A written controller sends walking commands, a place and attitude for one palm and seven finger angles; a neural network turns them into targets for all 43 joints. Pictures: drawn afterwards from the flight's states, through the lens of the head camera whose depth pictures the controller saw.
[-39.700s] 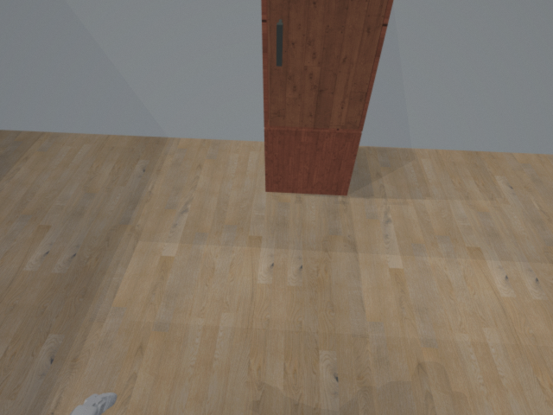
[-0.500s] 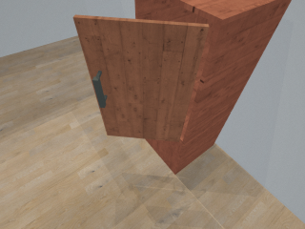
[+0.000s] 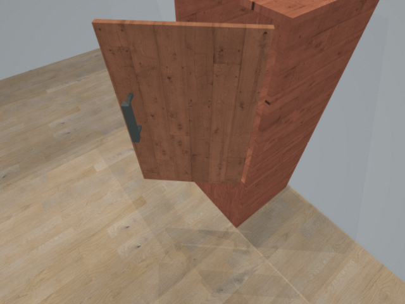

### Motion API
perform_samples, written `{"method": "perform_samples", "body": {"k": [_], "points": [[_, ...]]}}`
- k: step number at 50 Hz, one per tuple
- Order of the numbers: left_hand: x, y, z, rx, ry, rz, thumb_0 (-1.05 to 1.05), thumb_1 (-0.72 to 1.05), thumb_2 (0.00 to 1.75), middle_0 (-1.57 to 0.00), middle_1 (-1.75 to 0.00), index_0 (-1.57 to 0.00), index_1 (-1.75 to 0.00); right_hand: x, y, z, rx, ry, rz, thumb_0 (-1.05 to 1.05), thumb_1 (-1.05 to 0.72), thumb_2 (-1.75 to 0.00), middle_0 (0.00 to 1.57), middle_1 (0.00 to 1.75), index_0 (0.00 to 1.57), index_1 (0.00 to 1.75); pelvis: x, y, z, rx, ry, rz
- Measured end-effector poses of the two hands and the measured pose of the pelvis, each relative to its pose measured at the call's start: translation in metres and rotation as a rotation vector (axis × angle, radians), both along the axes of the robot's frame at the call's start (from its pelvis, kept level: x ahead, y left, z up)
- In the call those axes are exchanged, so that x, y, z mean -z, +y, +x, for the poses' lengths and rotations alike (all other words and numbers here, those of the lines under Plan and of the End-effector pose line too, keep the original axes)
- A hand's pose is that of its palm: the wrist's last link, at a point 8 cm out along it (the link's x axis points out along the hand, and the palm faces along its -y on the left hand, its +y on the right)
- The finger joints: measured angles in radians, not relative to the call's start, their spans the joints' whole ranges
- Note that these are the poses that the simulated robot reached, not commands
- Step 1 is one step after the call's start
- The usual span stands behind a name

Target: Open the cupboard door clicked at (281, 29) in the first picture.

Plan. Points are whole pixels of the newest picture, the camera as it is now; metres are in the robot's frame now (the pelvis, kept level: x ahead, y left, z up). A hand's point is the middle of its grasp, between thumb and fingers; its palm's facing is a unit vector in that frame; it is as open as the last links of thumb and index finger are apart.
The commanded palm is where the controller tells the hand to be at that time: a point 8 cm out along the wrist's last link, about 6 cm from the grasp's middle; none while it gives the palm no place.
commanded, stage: come to a stop and stand still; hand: left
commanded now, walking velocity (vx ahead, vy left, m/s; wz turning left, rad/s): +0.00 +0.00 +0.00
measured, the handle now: (133, 118) +0.57 +0.22 +0.01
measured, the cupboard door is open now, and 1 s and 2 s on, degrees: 48 48 48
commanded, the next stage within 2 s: look again from close up in 0.34 s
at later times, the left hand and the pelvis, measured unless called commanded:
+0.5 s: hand out of the picture +0.00 +0.19 -0.17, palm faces -0.02 -0.97 -0.23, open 7.3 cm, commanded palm none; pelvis -0.01 -0.01 +0.00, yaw +0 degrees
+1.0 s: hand out of the picture +0.05 +0.19 -0.16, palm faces -0.02 -0.97 -0.26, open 7.3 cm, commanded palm none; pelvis +0.00 -0.02 +0.01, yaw +0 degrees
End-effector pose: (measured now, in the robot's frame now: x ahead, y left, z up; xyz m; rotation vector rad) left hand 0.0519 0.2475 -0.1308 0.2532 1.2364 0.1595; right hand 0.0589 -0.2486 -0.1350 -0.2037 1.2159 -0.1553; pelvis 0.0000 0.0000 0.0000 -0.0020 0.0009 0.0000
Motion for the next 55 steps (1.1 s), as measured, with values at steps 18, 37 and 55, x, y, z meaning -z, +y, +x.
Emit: {"method": "perform_samples", "body": {"k": [18,37,55], "points": [[0.004,-0.011,-0.055,-0.027,0.123,-0.049,0.01,0.91,0.9,-0.2,-0.3,-0.21,-0.3,0.006,0.016,-0.065,0.018,0.148,0.044,0.0,-0.92,-0.9,0.2,0.3,0.2,0.3,-0.003,0.0,-0.016,0.007,-0.001,0.017],[0.002,-0.013,-0.024,-0.016,0.067,-0.031,0.0,0.91,0.9,-0.2,-0.3,-0.2,-0.3,-0.003,-0.013,-0.021,0.008,0.068,-0.006,0.0,-0.91,-0.9,0.2,0.3,0.2,0.3,-0.005,-0.014,-0.005,0.011,-0.005,0.016],[-0.025,-0.005,0.017,-0.102,-0.171,-0.014,0.01,0.9,0.9,-0.2,-0.3,-0.21,-0.31,-0.014,-0.028,0.0,-0.003,-0.044,-0.043,0.0,-0.91,-0.9,0.2,0.3,0.2,0.3,-0.007,-0.019,-0.005,0.001,0.008,0.012]]}}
